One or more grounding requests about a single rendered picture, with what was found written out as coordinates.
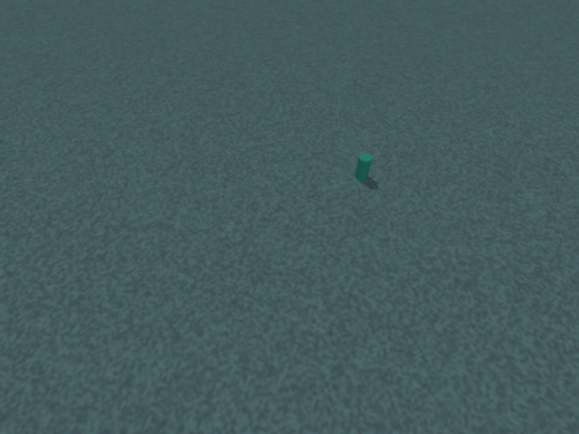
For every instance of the can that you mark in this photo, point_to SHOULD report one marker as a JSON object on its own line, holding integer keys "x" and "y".
{"x": 363, "y": 165}

